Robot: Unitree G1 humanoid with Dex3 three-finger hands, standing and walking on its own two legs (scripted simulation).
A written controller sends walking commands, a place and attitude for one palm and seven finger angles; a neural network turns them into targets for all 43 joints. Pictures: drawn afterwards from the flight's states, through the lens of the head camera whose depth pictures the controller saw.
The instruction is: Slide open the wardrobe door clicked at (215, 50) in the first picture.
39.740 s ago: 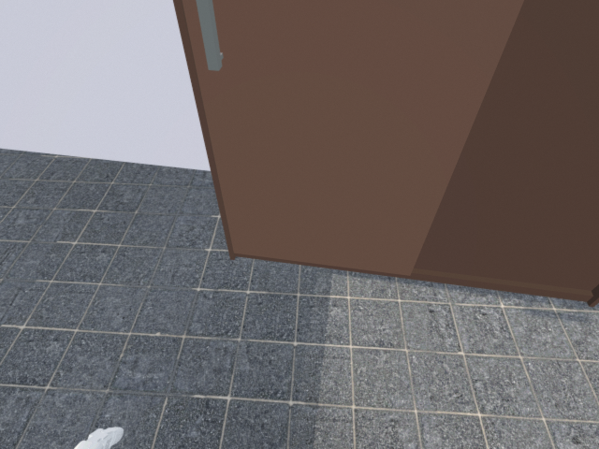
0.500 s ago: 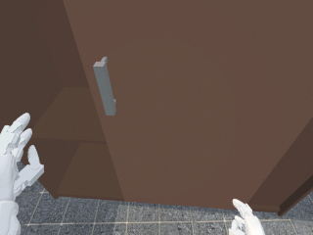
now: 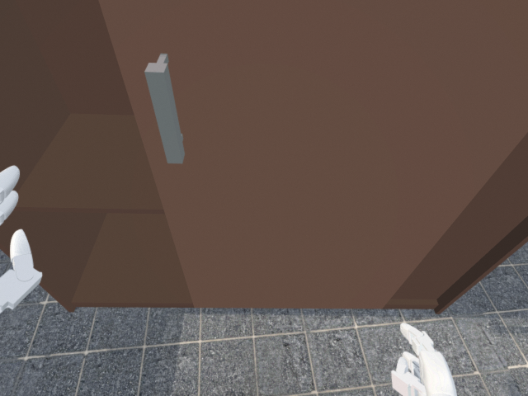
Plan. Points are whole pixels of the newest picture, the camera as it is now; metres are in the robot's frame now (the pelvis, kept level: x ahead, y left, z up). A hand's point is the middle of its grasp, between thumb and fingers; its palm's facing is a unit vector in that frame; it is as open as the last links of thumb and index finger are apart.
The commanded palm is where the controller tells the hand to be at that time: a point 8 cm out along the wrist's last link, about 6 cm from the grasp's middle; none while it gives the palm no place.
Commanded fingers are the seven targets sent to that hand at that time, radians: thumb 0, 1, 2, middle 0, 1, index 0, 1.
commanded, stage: step back with the hand held close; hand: left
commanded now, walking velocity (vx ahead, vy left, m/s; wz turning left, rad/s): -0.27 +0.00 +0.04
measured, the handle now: (170, 111) +0.50 +0.20 +0.17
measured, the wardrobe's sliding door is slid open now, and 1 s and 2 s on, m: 0.46 0.46 0.46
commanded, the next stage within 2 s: stop stepping back and stand still in 0.70 s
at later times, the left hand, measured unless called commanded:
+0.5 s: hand out of the picture +0.10 +0.30 +0.17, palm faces +0.52 -0.76 -0.39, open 7.4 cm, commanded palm +0.02 +0.33 +0.18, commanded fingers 0.00 0.90 0.90 -0.20 -0.30 -0.20 -0.30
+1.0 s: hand out of the picture +0.07 +0.29 +0.16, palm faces +0.32 -0.87 -0.37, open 7.4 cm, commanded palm -0.01 +0.32 +0.18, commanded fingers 0.00 0.90 0.90 -0.20 -0.30 -0.20 -0.30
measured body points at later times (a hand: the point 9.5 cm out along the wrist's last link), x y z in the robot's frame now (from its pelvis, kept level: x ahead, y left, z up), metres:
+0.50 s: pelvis -0.09 +0.02 -0.02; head -0.07 +0.06 +0.43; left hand +0.07 +0.34 +0.19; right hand +0.10 -0.20 -0.08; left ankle +0.01 +0.08 -0.74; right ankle -0.05 -0.14 -0.69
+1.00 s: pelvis -0.18 +0.04 -0.01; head -0.18 +0.08 +0.44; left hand +0.04 +0.33 +0.18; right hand -0.05 -0.22 -0.07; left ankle -0.07 +0.08 -0.74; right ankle -0.24 -0.10 -0.71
